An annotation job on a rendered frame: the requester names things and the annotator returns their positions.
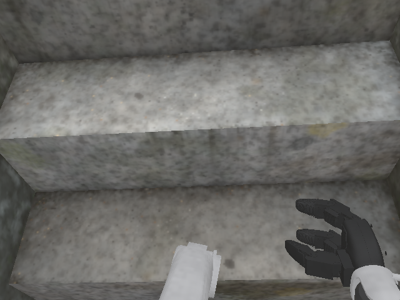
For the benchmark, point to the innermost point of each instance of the robot right hand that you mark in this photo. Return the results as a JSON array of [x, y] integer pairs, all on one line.
[[342, 254]]

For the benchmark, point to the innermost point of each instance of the left robot thigh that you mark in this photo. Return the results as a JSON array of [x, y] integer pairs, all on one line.
[[193, 274]]

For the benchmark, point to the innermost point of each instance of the right robot forearm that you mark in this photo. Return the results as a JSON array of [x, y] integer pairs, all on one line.
[[374, 282]]

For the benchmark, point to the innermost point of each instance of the left robot shin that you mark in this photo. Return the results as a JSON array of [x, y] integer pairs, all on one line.
[[177, 249]]

